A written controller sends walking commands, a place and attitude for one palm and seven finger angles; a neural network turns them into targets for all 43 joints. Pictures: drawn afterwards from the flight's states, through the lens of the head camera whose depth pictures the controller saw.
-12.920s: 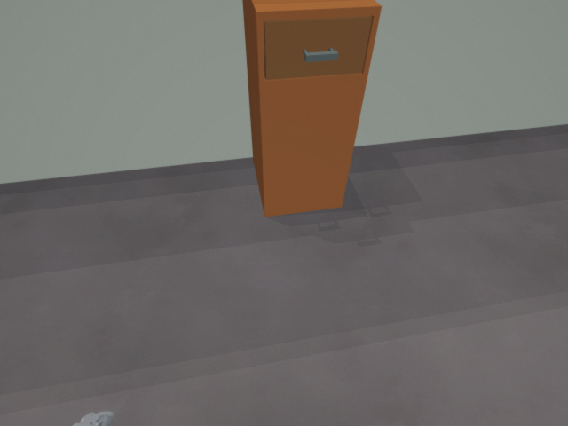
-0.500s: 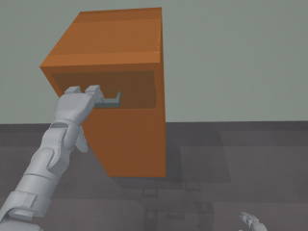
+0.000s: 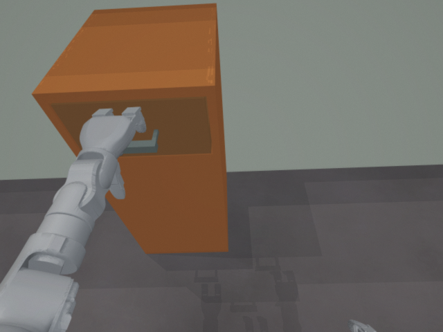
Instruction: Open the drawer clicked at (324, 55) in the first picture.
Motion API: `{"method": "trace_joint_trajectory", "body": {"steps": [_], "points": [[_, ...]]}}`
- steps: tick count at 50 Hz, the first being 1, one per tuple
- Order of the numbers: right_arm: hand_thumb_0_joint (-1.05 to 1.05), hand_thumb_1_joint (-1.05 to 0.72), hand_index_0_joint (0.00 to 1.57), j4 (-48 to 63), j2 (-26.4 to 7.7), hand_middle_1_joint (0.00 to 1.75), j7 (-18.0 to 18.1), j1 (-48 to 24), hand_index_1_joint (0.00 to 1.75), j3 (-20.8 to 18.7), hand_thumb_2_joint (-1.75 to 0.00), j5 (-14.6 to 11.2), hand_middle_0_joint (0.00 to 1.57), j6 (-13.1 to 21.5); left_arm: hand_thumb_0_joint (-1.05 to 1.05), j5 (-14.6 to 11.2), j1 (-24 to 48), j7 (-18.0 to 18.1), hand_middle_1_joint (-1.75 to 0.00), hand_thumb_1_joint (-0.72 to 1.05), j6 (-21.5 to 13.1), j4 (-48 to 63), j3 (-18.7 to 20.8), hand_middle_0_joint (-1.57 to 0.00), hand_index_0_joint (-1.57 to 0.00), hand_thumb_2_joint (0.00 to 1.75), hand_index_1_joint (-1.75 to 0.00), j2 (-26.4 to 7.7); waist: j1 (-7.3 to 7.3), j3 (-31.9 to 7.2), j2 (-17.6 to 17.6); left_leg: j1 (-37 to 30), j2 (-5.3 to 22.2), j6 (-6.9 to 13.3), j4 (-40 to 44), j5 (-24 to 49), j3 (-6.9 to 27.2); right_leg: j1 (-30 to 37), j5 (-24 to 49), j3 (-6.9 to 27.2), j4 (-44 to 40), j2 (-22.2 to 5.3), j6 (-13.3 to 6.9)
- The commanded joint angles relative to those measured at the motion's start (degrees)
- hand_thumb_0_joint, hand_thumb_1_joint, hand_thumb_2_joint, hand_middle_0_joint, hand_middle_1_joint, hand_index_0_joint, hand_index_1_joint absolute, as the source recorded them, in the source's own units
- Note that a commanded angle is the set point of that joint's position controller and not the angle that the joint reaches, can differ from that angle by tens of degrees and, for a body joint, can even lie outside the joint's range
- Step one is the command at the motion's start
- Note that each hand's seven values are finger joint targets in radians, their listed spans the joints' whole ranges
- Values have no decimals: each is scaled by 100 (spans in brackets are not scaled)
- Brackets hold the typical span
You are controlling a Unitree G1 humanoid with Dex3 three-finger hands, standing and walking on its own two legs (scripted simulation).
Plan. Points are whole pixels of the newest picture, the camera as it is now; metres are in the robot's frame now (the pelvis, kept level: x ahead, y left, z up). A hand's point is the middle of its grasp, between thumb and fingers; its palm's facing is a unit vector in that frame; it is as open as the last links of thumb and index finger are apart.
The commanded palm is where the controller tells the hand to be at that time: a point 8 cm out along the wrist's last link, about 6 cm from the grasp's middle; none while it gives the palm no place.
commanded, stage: move the hooked fingers above the handle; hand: left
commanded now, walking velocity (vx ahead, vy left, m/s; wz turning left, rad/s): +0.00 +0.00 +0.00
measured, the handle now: (136, 140) +0.52 +0.23 +0.03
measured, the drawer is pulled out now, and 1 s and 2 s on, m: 0.00 0.00 0.00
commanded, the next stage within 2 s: lower the fingers behind the handle in 1.32 s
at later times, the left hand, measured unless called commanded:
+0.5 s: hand (138, 136) +0.48 +0.20 +0.08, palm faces -0.02 -0.03 -1.00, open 13.8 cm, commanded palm +0.45 +0.22 +0.14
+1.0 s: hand (131, 137) +0.47 +0.21 +0.09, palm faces +0.00 -0.04 -1.00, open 13.8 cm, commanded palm +0.45 +0.22 +0.15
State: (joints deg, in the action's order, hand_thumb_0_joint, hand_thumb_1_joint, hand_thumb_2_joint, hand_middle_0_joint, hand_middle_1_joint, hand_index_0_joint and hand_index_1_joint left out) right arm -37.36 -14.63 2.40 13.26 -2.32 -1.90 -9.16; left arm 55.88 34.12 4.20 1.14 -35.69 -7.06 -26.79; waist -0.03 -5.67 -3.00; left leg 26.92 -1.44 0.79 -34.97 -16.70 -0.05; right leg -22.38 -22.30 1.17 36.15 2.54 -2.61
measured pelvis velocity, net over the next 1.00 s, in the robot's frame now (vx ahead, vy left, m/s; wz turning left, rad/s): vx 0.00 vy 0.02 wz -0.01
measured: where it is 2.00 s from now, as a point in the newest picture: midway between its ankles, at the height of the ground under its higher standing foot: outside the picture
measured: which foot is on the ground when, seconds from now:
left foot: down 0.00-1.00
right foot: down 0.00-1.00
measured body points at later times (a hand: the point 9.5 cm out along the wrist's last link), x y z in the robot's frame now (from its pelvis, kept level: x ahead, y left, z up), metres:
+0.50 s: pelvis +0.00 +0.01 +0.00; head +0.05 -0.01 +0.44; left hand +0.47 +0.20 +0.14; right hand +0.01 -0.27 -0.14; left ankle +0.00 +0.11 -0.72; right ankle -0.05 -0.09 -0.72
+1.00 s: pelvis +0.00 +0.02 +0.00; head +0.05 +0.01 +0.44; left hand +0.47 +0.21 +0.14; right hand +0.06 -0.25 -0.13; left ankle +0.00 +0.12 -0.72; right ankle -0.05 -0.09 -0.72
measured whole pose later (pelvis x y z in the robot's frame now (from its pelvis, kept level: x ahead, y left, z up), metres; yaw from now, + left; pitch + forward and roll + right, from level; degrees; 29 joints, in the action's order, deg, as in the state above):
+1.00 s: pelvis +0.00 +0.02 +0.00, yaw -1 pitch +13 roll +0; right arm -38.4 -14.5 1.3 16.4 -3.0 -1.3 -8.6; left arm 59.0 47.1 9.9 0.4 -53.0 -6.1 -25.8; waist 4.2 -7.8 -2.4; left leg 33.4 -1.5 2.0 -37.8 -17.3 -0.7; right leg -28.3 -22.0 1.7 37.4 2.4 -1.4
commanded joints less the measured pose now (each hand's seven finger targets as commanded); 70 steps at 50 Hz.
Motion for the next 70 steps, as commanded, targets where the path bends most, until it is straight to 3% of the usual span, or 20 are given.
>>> {"method": "trace_joint_trajectory", "body": {"steps": [1,10,12,14,15,21,25,30,39,43,45,49,52,54,56,61,62,64,66,70], "points": [[0,-90,20,571,-731,30,30,64,30,-243,-90,-8,20,125,0,31,2614,287,-120,-50,-94,728,639,-30,-30,30,-120,-1340,146,-1869,412,-1175,-97,230,-33,2099,-163,408,2956,40,-359,-75,78],[0,-90,20,376,-769,30,-5,493,30,-313,-90,10,20,131,0,190,3374,669,-120,-50,-189,-10,762,-30,-30,30,-120,-1517,326,-2024,330,-988,-71,238,-139,1947,-156,105,2644,37,-299,-27,77],[0,-90,20,340,-773,30,-17,569,30,-311,-90,-3,20,146,0,207,3613,738,-120,-50,-88,-294,564,-30,-30,30,-120,-1333,431,-1850,214,-895,-62,233,-126,1747,-175,-109,2397,19,-339,-24,80],[0,-90,20,305,-823,30,-8,700,30,-326,-90,28,20,151,0,267,3878,777,-120,-50,-51,-463,695,-30,-30,30,-120,-1523,472,-2066,341,-877,-41,229,-158,1860,-145,-55,2423,6,-286,-6,72],[0,-90,20,315,-800,30,-20,746,30,-345,-90,17,20,166,0,267,3981,782,-120,-50,-46,-469,526,-30,-30,30,-120,-1341,507,-2168,192,-953,-44,235,-183,1873,-160,-114,2442,24,-283,1,84],[0,-90,20,304,-843,30,-33,936,30,-358,-90,55,20,146,0,281,3803,748,-120,-50,-65,-775,750,-30,-30,30,-120,-1544,442,-2375,214,-886,-10,242,-219,2126,-188,69,2761,18,-236,15,87],[0,-90,20,377,-847,30,-48,921,30,-366,-90,64,20,108,0,308,3408,759,-120,-50,-127,-636,1010,-30,-30,30,-120,-1792,276,-2552,163,-851,-9,242,-198,2434,-241,390,3144,35,-204,14,82],[0,-90,20,380,-892,30,-20,864,30,-349,-90,7,20,91,0,297,3226,777,-120,-50,-120,-646,1124,-30,-30,30,-120,-1993,308,-2118,379,-668,5,255,-54,2091,-257,366,2877,27,-346,10,103],[0,-90,20,217,-829,30,-23,941,30,-430,-90,36,20,207,0,143,4096,698,-120,-50,-340,-51,298,-30,-30,30,-120,-1064,698,-2145,-70,-1652,87,237,-151,2267,-11,-530,2115,-109,-419,80,47],[0,-90,20,167,-826,30,-68,898,30,-385,-90,45,20,187,0,199,3999,789,-120,-50,-178,-498,418,-30,-30,30,-120,-1114,601,-2010,-61,-1525,71,199,-158,2190,16,-683,1970,-173,-346,95,27],[0,-90,20,193,-863,30,-57,847,30,-335,-90,35,20,145,0,282,4117,847,-120,-50,-66,-685,600,-30,-30,30,-120,-1425,563,-2017,72,-1274,68,197,-130,2089,-16,-541,2014,-140,-307,67,39],[0,-90,20,331,-845,30,-82,823,30,-329,-90,86,20,108,0,333,3907,835,-120,-50,55,-682,773,-30,-30,30,-120,-1533,382,-2516,-22,-1389,69,184,-223,2603,-58,-210,2423,-142,-188,66,13],[0,-90,20,415,-837,30,-65,763,30,-302,-90,46,20,55,0,335,3703,725,-120,-50,145,-880,571,-30,-30,30,-120,-1313,440,-2126,243,-1129,69,197,-176,2402,-91,-234,2432,-155,-231,61,49],[0,-90,20,448,-856,30,-31,764,30,-312,-90,57,20,49,0,289,3685,646,-120,-50,79,-771,683,-30,-30,30,-120,-1458,437,-2212,438,-1091,68,228,-166,2352,-116,-17,2514,-103,-290,34,59],[0,-90,20,493,-823,30,-28,743,30,-336,-90,52,20,51,0,279,3606,590,-120,-50,-53,-407,630,-30,-30,30,-120,-1389,383,-2354,109,-1281,59,226,-181,2503,-123,-44,2621,-86,-263,42,56],[0,-90,20,425,-802,30,-19,757,30,-356,-90,33,20,65,0,222,3614,635,-120,-50,-231,-218,585,-30,-30,30,-120,-1304,443,-2088,126,-1275,53,233,-147,2317,-66,-215,2389,-99,-320,61,47],[0,-90,20,392,-790,30,-30,753,30,-364,-90,38,20,83,0,204,3799,674,-120,-50,-264,-27,510,-30,-30,30,-120,-1220,474,-2167,-6,-1397,61,231,-150,2311,-69,-285,2342,-99,-332,61,47],[0,-90,20,338,-821,30,-29,791,30,-373,-90,65,20,86,0,222,3776,762,-120,-50,-280,-36,823,-30,-30,30,-120,-1583,416,-2298,83,-1414,72,228,-168,2456,-37,-143,2392,-98,-312,67,24],[0,-90,20,317,-773,30,-53,757,30,-396,-90,55,20,99,0,245,3777,836,-120,-50,-255,49,647,-30,-30,30,-120,-1344,420,-2385,-157,-1526,56,210,-191,2514,-58,-234,2428,-103,-284,74,29],[0,-90,20,288,-787,30,-109,711,30,-379,-90,25,20,79,0,210,3512,828,-120,-50,-35,-235,522,-30,-30,30,-120,-1134,411,-2213,99,-1424,64,204,-128,2496,-57,-184,2428,-142,-311,83,35]]}}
